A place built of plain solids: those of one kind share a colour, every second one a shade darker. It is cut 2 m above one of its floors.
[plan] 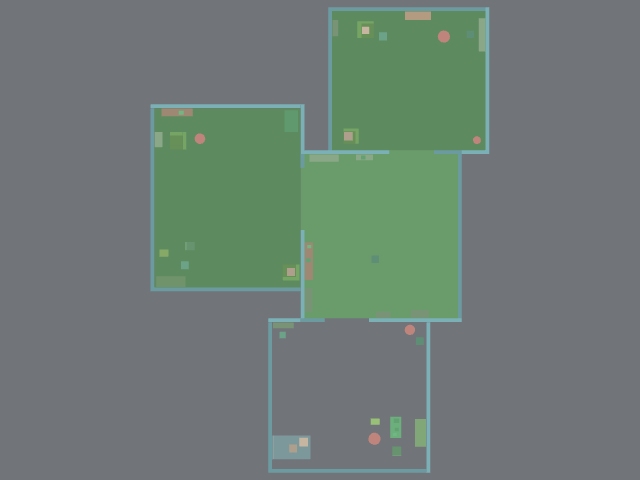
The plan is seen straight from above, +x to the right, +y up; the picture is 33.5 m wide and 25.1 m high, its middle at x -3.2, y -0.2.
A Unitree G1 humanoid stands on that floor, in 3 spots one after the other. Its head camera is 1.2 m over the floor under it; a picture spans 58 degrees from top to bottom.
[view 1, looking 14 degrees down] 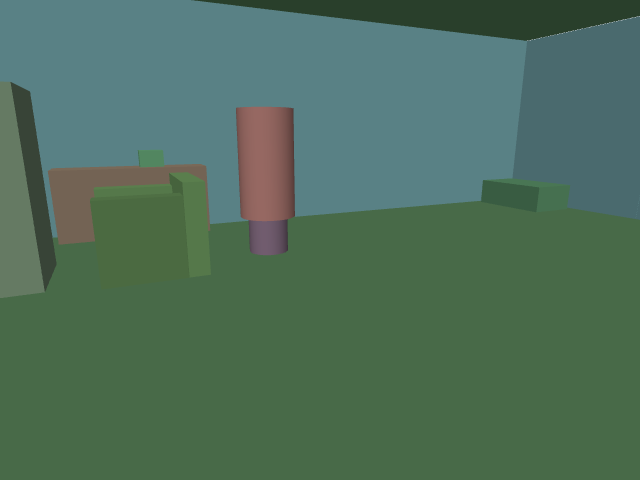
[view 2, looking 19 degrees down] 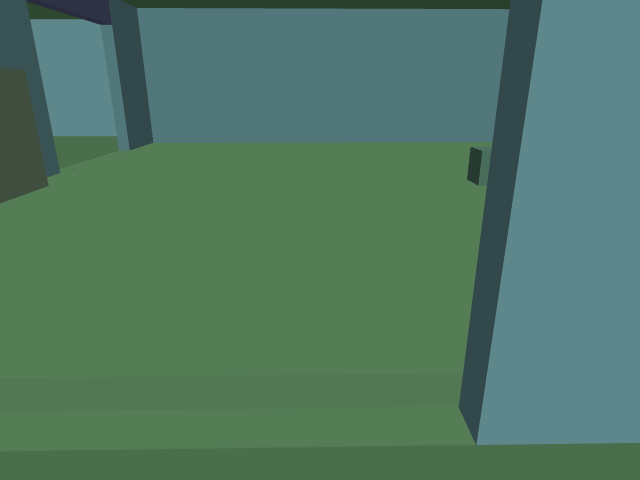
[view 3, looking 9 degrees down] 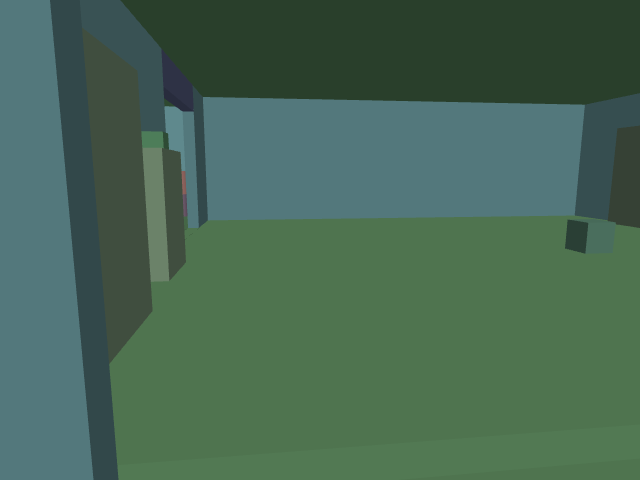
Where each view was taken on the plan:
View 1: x -10.84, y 0.91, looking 65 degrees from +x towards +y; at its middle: floor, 4.96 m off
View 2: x -5.43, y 0.91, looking -1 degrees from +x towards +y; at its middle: floor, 3.20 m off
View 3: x -5.50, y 3.02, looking -7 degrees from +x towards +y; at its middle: floor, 6.67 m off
